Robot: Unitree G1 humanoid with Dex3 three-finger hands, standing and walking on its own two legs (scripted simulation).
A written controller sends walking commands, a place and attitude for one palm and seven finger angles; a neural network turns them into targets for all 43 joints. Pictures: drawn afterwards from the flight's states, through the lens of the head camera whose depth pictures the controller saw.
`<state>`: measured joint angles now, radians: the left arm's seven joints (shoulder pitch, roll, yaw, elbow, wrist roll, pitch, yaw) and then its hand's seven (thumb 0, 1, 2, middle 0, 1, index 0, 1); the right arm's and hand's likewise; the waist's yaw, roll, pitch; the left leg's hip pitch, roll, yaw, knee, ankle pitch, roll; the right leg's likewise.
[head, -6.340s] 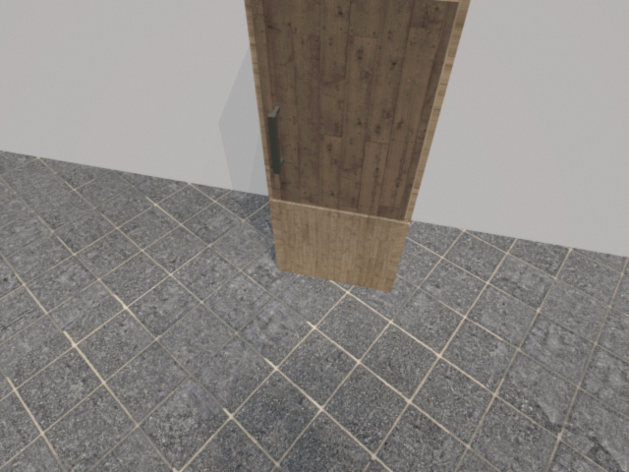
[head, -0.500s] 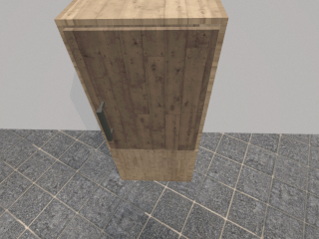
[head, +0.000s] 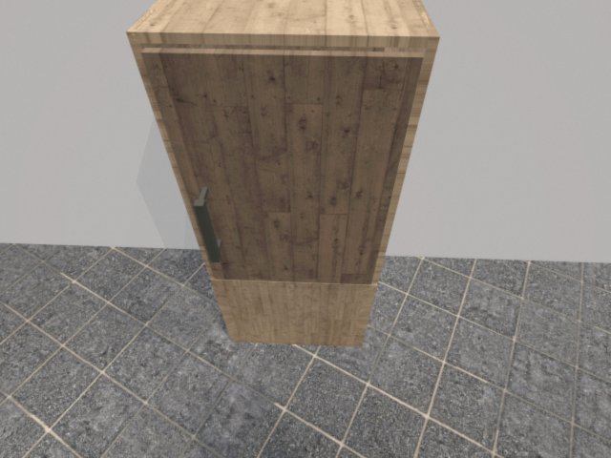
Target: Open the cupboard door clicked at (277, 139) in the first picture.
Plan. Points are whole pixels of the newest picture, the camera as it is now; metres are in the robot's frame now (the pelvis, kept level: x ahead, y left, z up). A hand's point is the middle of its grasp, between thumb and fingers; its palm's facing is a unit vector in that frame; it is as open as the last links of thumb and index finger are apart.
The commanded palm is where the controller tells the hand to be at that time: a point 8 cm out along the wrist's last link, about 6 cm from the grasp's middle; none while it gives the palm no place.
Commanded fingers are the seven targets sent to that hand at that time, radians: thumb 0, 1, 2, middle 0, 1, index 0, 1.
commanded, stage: look again from close up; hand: left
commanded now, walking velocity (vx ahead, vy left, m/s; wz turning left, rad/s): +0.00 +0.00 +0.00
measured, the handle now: (210, 226) +0.58 +0.23 -0.11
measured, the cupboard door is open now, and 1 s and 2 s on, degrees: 0 0 0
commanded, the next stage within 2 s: shuffle to correct the standing spot in 0.40 s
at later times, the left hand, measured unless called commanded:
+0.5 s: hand out of the picture -0.05 +0.19 -0.18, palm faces +0.06 -0.99 -0.15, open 7.3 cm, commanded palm none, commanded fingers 0.00 0.90 0.90 -0.20 -0.30 -0.20 -0.30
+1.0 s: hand out of the picture +0.02 +0.20 -0.18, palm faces +0.06 -0.99 -0.12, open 7.3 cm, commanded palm none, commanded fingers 0.00 0.90 0.90 -0.20 -0.30 -0.20 -0.30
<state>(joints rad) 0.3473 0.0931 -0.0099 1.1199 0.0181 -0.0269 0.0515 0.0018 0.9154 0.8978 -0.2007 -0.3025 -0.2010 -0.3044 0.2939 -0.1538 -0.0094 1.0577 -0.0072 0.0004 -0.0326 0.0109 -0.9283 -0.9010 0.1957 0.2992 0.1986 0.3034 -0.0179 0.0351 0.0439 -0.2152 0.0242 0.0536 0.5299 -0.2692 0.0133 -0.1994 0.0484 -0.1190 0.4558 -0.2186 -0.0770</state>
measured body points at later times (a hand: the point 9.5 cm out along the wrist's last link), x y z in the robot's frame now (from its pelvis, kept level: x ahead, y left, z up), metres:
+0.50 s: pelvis -0.02 +0.04 +0.00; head -0.03 +0.04 +0.45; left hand -0.05 +0.24 -0.16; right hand -0.04 -0.18 -0.16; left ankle +0.01 +0.11 -0.74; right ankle +0.02 -0.07 -0.74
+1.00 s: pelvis +0.05 +0.05 +0.00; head +0.06 +0.07 +0.45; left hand +0.01 +0.25 -0.17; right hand +0.03 -0.16 -0.15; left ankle +0.01 +0.11 -0.73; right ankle +0.02 -0.07 -0.74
